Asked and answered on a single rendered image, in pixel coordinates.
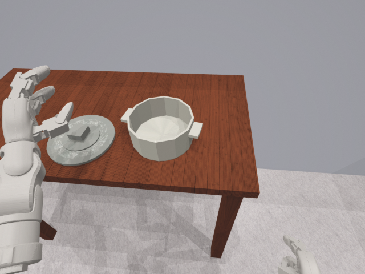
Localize robot left forearm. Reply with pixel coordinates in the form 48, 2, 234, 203
0, 141, 46, 274

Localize pot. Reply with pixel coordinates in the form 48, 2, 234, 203
120, 96, 203, 161

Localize left robot hand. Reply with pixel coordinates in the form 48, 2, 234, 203
2, 66, 74, 144

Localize right robot hand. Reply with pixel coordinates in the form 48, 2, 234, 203
278, 235, 321, 274

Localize table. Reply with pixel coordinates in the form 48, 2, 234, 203
0, 68, 260, 258

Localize lid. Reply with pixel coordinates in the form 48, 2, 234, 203
47, 115, 116, 166

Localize knob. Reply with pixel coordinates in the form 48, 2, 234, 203
67, 124, 90, 141

